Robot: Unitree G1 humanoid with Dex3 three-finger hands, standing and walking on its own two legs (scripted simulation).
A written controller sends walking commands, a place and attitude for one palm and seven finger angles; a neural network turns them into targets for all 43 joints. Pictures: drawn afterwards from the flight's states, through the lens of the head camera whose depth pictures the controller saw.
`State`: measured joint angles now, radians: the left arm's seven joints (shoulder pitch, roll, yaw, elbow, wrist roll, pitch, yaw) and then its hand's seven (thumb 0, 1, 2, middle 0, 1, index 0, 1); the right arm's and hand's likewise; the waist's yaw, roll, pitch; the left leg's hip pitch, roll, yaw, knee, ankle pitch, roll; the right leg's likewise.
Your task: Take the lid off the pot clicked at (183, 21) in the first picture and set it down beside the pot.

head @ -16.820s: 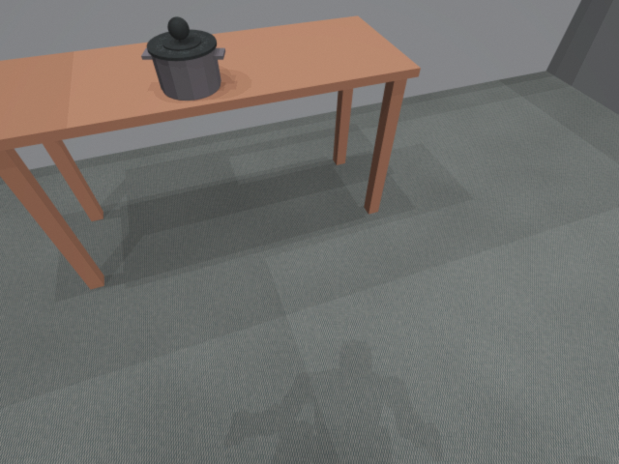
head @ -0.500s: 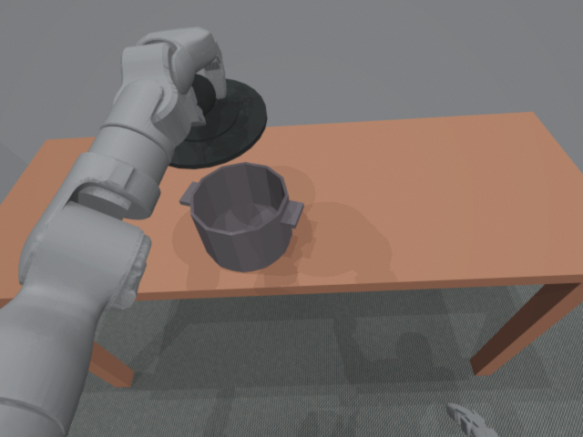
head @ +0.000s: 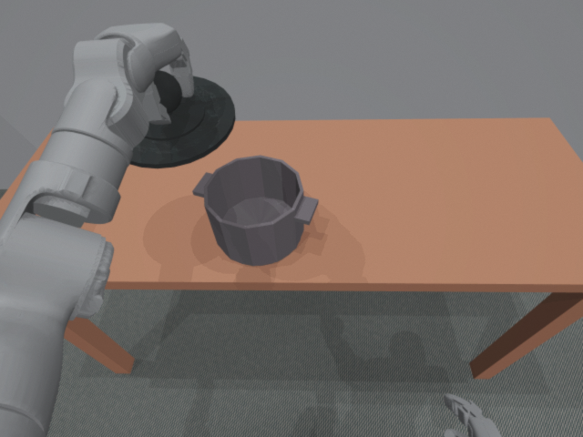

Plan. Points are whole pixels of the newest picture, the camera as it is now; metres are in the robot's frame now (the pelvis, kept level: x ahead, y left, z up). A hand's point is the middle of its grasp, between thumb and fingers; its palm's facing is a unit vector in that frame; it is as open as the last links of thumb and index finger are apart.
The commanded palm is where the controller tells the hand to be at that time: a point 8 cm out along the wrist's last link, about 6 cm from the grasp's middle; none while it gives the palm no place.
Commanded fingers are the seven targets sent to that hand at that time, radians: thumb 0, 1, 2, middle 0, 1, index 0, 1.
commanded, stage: move the lid sideways beside the pot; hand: left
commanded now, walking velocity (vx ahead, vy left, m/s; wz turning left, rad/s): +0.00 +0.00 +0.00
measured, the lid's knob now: (160, 92) +0.50 +0.17 +0.22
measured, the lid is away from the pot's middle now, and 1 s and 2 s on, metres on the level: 0.10 0.22 0.23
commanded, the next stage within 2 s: lower the lid onto the table in 1.26 s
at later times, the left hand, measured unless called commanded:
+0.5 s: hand (109, 93) +0.48 +0.22 +0.24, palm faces -0.24 -0.03 -0.97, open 7.9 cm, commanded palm +0.47 +0.22 +0.31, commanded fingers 0.00 0.62 0.97 -0.86 -1.03 -0.86 -1.02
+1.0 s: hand (63, 100) +0.47 +0.28 +0.24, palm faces -0.26 -0.03 -0.97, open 7.9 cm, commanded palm +0.46 +0.28 +0.31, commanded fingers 0.00 0.62 0.97 -0.86 -1.03 -0.86 -1.02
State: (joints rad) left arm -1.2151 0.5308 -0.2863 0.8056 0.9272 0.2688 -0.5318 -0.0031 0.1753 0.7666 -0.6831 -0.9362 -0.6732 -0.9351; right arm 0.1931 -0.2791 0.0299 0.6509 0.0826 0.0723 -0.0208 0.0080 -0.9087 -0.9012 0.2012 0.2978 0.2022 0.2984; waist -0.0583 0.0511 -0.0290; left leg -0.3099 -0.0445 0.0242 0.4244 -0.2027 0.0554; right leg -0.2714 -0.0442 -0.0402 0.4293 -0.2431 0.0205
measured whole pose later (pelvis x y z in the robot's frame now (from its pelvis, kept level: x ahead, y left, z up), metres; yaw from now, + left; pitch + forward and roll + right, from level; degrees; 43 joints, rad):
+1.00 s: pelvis +0.00 +0.01 +0.00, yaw +0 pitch +6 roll -1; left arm -1.20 0.77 -0.17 0.88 0.96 0.10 -0.57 0.00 0.18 0.76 -0.68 -0.94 -0.67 -0.94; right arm 0.26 -0.30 0.02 0.66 0.10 0.13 -0.04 0.01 -0.91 -0.90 0.20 0.30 0.20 0.30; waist -0.08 0.04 -0.02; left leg -0.35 -0.04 0.01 0.45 -0.21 0.07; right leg -0.28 -0.04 -0.05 0.39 -0.22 0.03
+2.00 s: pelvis +0.00 +0.02 +0.00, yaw +0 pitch +8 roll -2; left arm -1.13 0.79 -0.12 0.92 0.95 0.00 -0.54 0.00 0.18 0.76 -0.68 -0.94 -0.67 -0.94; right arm 0.28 -0.30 0.01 0.66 0.09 0.13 -0.04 0.01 -0.91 -0.90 0.20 0.30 0.20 0.30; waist -0.09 0.04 -0.01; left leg -0.39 -0.04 0.02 0.47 -0.23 0.08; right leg -0.31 -0.04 -0.04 0.39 -0.22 0.03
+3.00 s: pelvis +0.01 +0.01 +0.00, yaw -1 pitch +10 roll -2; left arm -0.98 0.80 -0.05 0.97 0.96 -0.11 -0.45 0.00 0.19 0.76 -0.68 -0.94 -0.66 -0.94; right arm 0.29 -0.30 0.00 0.67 0.09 0.18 -0.06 0.01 -0.91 -0.90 0.20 0.30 0.20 0.30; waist -0.10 0.03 -0.02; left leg -0.43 -0.02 0.03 0.51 -0.25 0.07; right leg -0.35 -0.02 -0.03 0.42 -0.23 0.03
